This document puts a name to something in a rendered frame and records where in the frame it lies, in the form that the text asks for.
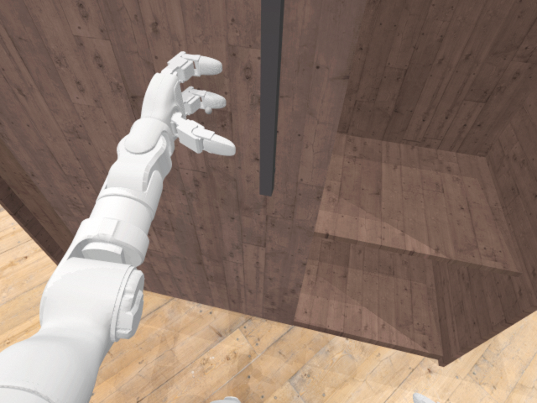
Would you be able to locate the robot left hand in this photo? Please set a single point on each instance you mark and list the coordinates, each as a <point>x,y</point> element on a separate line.
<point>164,99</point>

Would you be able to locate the robot left forearm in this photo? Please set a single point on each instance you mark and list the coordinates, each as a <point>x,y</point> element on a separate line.
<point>117,229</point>

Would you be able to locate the handle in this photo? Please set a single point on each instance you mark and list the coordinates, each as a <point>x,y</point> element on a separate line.
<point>272,18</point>

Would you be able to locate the left robot upper arm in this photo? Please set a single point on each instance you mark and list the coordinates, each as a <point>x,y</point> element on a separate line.
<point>91,304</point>

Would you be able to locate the wardrobe door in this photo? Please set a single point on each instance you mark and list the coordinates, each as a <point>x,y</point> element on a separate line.
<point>73,76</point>
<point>19,181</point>

